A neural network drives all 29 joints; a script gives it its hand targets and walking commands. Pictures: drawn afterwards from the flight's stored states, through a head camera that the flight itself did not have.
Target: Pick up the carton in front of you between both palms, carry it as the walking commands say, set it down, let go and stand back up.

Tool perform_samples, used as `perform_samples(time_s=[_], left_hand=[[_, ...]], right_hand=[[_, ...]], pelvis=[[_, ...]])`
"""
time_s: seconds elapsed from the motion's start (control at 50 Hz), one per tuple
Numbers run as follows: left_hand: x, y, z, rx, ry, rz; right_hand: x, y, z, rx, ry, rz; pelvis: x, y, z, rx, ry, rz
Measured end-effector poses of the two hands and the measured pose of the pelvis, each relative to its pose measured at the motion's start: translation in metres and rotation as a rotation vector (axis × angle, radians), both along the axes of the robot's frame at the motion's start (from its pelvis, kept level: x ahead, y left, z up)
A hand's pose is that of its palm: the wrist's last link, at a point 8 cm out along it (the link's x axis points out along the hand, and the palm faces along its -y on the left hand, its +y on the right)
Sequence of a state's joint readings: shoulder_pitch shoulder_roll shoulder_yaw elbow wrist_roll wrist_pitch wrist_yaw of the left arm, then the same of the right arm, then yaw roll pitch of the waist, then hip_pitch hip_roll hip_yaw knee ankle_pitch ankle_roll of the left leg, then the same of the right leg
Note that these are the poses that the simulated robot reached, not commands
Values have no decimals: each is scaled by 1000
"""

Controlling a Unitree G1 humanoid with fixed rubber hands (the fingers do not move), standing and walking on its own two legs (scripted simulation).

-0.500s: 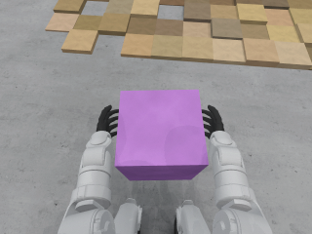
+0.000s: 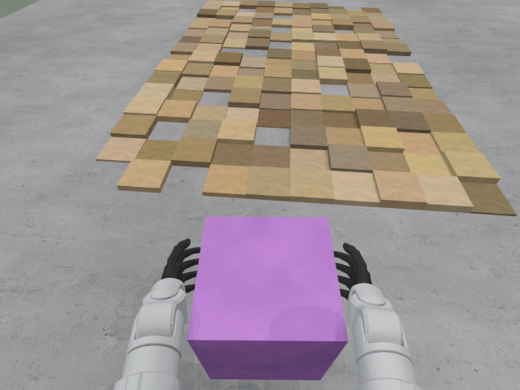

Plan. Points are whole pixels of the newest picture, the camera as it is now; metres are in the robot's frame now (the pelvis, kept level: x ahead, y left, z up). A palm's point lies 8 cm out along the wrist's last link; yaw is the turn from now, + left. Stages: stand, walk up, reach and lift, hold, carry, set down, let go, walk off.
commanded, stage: reach and lift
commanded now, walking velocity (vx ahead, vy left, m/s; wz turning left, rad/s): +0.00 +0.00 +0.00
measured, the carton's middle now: (265, 302) +0.31 +0.00 -0.06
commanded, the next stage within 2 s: hold in 1.10 s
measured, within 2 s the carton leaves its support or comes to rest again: neither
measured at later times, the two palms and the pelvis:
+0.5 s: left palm (169, 279) +0.29 +0.15 +0.04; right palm (365, 286) +0.29 -0.15 +0.04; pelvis -0.01 +0.00 +0.01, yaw +0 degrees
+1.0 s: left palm (169, 274) +0.30 +0.15 +0.05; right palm (366, 280) +0.30 -0.15 +0.05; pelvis +0.01 +0.00 +0.02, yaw +0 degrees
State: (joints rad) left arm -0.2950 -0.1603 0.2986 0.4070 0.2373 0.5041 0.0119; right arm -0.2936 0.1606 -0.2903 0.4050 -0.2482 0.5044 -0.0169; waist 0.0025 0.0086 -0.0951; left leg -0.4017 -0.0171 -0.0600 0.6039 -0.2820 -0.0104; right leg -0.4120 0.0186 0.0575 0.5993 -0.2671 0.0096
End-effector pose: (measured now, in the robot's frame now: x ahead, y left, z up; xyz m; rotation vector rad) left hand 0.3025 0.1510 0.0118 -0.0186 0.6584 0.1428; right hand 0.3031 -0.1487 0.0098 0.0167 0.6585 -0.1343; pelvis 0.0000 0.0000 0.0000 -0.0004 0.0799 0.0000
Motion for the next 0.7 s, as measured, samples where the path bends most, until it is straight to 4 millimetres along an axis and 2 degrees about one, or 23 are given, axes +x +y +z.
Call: perform_samples(time_s=[0.08, 0.14, 0.4, 0.7], left_hand=[[-4, -1, 18, 14, -7, -16], [-7, -1, 25, 19, 2, -25], [-11, 0, 27, 10, 15, -17], [-3, -2, 35, 35, 14, -34]], right_hand=[[-5, 0, 19, -16, -7, 7], [-9, -1, 26, -24, 2, 9], [-13, 0, 28, -11, 16, 4], [-5, -2, 36, -34, 14, 19]], pelvis=[[1, 1, 7, -1, -70, 0], [-1, 1, 10, -1, -109, -1], [-13, 2, 10, 0, -160, -2], [1, 0, 15, 0, -165, -3]])
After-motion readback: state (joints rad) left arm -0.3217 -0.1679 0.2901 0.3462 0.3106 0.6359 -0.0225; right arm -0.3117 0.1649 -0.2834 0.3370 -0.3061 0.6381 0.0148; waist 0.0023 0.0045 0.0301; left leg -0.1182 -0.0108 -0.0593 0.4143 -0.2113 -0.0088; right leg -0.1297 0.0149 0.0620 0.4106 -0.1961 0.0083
